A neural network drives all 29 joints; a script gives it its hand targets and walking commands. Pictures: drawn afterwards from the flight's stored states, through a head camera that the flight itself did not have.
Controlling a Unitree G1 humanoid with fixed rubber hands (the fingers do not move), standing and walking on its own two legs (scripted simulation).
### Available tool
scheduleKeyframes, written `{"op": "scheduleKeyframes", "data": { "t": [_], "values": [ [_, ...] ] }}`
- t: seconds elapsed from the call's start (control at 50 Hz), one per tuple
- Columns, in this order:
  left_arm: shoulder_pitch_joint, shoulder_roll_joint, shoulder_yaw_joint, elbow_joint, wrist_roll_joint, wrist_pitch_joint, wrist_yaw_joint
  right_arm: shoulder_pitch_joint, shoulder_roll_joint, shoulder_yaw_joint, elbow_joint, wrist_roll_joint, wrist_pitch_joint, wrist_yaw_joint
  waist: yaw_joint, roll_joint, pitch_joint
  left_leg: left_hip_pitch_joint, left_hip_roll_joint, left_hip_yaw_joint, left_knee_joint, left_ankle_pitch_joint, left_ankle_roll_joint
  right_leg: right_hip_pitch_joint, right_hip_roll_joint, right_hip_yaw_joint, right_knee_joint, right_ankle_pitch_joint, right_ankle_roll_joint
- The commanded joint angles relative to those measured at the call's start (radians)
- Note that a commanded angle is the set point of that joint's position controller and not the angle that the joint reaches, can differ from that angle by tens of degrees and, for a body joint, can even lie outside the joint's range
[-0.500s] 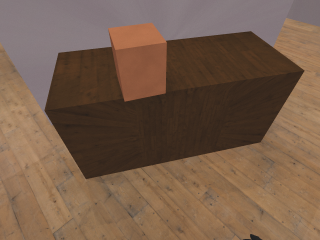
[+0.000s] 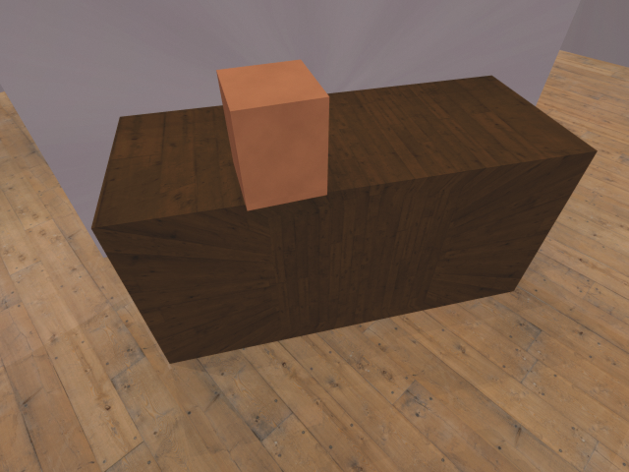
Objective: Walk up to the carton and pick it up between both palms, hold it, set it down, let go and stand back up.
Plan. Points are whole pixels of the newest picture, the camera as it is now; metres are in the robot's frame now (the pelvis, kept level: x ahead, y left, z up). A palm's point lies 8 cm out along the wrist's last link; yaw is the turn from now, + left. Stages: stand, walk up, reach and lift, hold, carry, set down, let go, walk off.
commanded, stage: walk up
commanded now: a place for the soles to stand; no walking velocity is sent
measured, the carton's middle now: (274, 135) +0.86 +0.08 +0.01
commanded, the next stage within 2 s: none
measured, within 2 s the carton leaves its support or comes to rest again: neither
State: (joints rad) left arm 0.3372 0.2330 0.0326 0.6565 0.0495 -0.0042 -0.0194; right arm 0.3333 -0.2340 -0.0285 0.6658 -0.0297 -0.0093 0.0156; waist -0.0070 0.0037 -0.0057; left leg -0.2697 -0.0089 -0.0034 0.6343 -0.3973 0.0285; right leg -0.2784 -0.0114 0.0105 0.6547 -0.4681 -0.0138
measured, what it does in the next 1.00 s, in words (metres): walks ahead: left foot, then right foot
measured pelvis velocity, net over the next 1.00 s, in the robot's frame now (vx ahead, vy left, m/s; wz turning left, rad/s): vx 0.27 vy -0.04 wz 0.21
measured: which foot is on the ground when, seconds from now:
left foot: down 0.00-0.12, up 0.14-0.46, down 0.48-0.92, up 0.94-1.00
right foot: down 0.00-0.50, up 0.52-0.88, down 0.90-1.00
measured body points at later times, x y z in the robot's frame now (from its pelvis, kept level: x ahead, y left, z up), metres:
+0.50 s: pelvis +0.13 +0.01 -0.02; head +0.14 +0.04 +0.43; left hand +0.07 +0.29 -0.15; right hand +0.28 -0.22 -0.12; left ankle +0.22 +0.15 -0.73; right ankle +0.03 -0.12 -0.73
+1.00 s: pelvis +0.27 -0.04 -0.02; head +0.29 -0.06 +0.43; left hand +0.32 +0.22 -0.12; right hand +0.39 -0.30 -0.15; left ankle +0.22 +0.12 -0.70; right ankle +0.38 -0.15 -0.73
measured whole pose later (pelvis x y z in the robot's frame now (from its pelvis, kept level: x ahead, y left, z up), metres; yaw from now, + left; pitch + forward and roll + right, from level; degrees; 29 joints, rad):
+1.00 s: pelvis +0.27 -0.04 -0.02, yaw +12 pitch -4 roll +0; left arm 0.30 0.24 0.00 0.67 0.03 0.01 -0.02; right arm 0.39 -0.31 -0.04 0.66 -0.02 0.02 -0.02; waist -0.01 0.05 0.10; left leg -0.34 0.03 -0.11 0.96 -0.59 -0.02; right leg -0.42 -0.06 -0.04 0.76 -0.28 0.01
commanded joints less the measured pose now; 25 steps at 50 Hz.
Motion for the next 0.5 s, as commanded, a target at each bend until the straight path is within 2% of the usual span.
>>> {"op": "scheduleKeyframes", "data": {
  "t": [0.0,0.02,0.04,0.06,0.08,0.1,0.12,0.14,0.18,0.2,0.22,0.26,0.28,0.3,0.36,0.38,0.4,0.42,0.44,0.46,0.48],
  "values": [
    [-0.007,0.077,0.044,-0.148,0.002,-0.06,-0.017,0.064,-0.23,-0.086,-0.055,-0.027,-0.02,-0.017,-0.016,0.103,0.17,0.048,0.275,-0.469,-0.333,-0.342,0.193,-0.249,-0.009,-0.056,-0.016,0.027,-0.023],
    [0.012,0.082,0.047,-0.144,0.002,-0.072,-0.017,0.049,-0.211,-0.08,-0.056,-0.022,-0.022,-0.013,0.0,0.09,0.146,-0.014,0.232,-0.403,-0.287,-0.254,0.161,-0.132,-0.009,-0.04,-0.091,0.084,-0.034],
    [0.058,0.09,0.057,-0.131,0.006,-0.079,-0.015,0.018,-0.188,-0.073,-0.057,-0.016,-0.02,-0.008,0.033,0.071,0.114,-0.144,0.165,-0.299,-0.23,-0.217,0.107,0.06,-0.007,-0.019,-0.162,0.101,-0.048],
    [0.154,0.134,0.075,-0.106,0.015,-0.085,-0.008,-0.03,-0.134,-0.059,-0.077,-0.011,-0.019,0.0,0.095,-0.008,0.089,-0.368,0.06,-0.172,-0.064,-0.209,0.029,0.296,-0.079,0.129,-0.254,-0.004,-0.091],
    [0.236,0.232,0.097,-0.075,0.019,-0.082,0.005,-0.057,-0.051,-0.03,-0.108,-0.002,-0.02,0.003,0.145,-0.191,0.061,-0.522,-0.067,-0.002,0.259,-0.164,-0.041,0.406,-0.284,0.449,-0.422,-0.256,-0.176],
    [0.249,0.254,0.093,-0.056,0.03,-0.073,0.02,-0.054,-0.082,-0.041,-0.121,-0.024,-0.014,-0.008,0.135,-0.071,0.119,-0.548,-0.002,-0.06,0.399,-0.182,-0.036,0.311,-0.438,0.599,-0.475,-0.294,-0.228],
    [0.211,0.252,0.092,-0.054,0.031,-0.067,0.03,-0.021,-0.115,-0.055,-0.114,-0.026,-0.006,-0.008,0.105,-0.007,0.161,-0.515,0.042,-0.088,0.452,-0.178,-0.034,0.228,-0.472,0.6,-0.466,-0.296,-0.27],
    [0.176,0.233,0.082,-0.056,0.03,-0.066,0.034,0.009,-0.123,-0.059,-0.111,-0.023,-0.004,-0.002,0.086,0.004,0.187,-0.512,0.063,-0.097,0.462,-0.145,-0.033,0.203,-0.445,0.518,-0.453,-0.221,-0.273],
    [0.122,0.202,0.062,-0.049,0.02,-0.068,0.034,0.049,-0.115,-0.057,-0.091,-0.018,-0.014,0.01,0.061,-0.05,0.207,-0.485,0.074,-0.095,0.396,-0.054,-0.034,0.2,-0.353,0.311,-0.433,0.015,-0.228],
    [0.118,0.192,0.057,-0.037,0.017,-0.068,0.033,0.061,-0.109,-0.054,-0.085,-0.013,-0.019,0.016,0.055,-0.061,0.188,-0.454,0.073,-0.085,0.37,-0.011,-0.037,0.205,-0.318,0.235,-0.424,0.105,-0.21],
    [0.122,0.192,0.051,-0.021,0.009,-0.068,0.03,0.053,-0.099,-0.052,-0.09,-0.013,-0.022,0.02,0.062,-0.083,0.189,-0.423,0.063,-0.067,0.341,0.017,-0.042,0.184,-0.292,0.176,-0.414,0.203,-0.205],
    [0.112,0.204,0.049,0.004,-0.001,-0.068,0.024,0.044,-0.067,-0.044,-0.098,-0.009,-0.024,0.025,0.059,-0.14,0.15,-0.315,0.064,-0.022,0.241,0.101,-0.044,0.138,-0.244,0.052,-0.393,0.296,-0.202],
    [0.091,0.21,0.05,0.006,-0.004,-0.065,0.021,0.049,-0.061,-0.042,-0.098,-0.007,-0.024,0.027,0.049,-0.169,0.127,-0.253,0.064,-0.001,0.186,0.143,-0.04,0.123,-0.217,-0.003,-0.382,0.298,-0.193],
    [0.086,0.211,0.049,0.005,-0.006,-0.063,0.02,0.031,-0.057,-0.041,-0.104,-0.008,-0.024,0.027,0.053,-0.183,0.128,-0.221,0.053,0.019,0.143,0.178,-0.035,0.105,-0.201,-0.04,-0.371,0.304,-0.187],
    [0.1,0.228,0.048,0.014,-0.011,-0.054,0.012,0.009,-0.08,-0.056,-0.125,-0.017,-0.032,0.017,0.058,-0.158,0.121,-0.086,0.035,0.055,0.057,0.234,-0.023,0.022,-0.214,-0.056,-0.294,0.226,-0.19],
    [0.095,0.232,0.047,0.016,-0.008,-0.049,0.011,0.042,-0.084,-0.063,-0.121,-0.019,-0.036,0.011,0.034,-0.125,0.12,-0.027,0.027,0.064,0.018,0.255,-0.012,-0.01,-0.227,-0.057,-0.247,0.21,-0.187],
    [0.088,0.23,0.042,0.014,-0.004,-0.042,0.01,0.116,-0.1,-0.072,-0.105,-0.027,-0.041,0.002,0.001,-0.092,0.09,0.06,0.018,0.055,-0.017,0.266,0.002,-0.026,-0.229,-0.062,-0.163,0.181,-0.169],
    [0.105,0.208,0.03,0.011,0.0,-0.037,0.008,0.202,-0.134,-0.089,-0.088,-0.034,-0.044,-0.01,-0.036,-0.029,0.053,0.173,-0.006,0.039,-0.013,0.216,0.018,-0.07,-0.211,-0.085,-0.023,0.196,-0.143],
    [0.166,0.168,0.012,0.01,0.001,-0.031,0.004,0.287,-0.175,-0.104,-0.067,-0.042,-0.049,-0.023,-0.067,0.097,-0.012,0.285,0.013,-0.023,-0.039,0.132,0.039,-0.116,-0.15,-0.145,0.204,0.181,-0.109],
    [0.236,0.118,-0.005,-0.011,0.004,-0.026,-0.001,0.373,-0.256,-0.118,-0.067,-0.053,-0.053,-0.036,-0.093,0.287,-0.092,0.386,0.234,-0.394,-0.147,-0.074,0.127,-0.249,-0.047,-0.177,0.508,-0.017,-0.049],
    [0.248,0.153,0.011,-0.043,0.003,-0.007,-0.002,0.36,-0.307,-0.124,-0.09,-0.032,-0.044,-0.048,-0.077,0.255,-0.08,0.368,0.4,-0.766,-0.29,-0.144,0.235,-0.358,0.004,-0.081,0.605,-0.164,-0.005]
  ]
}}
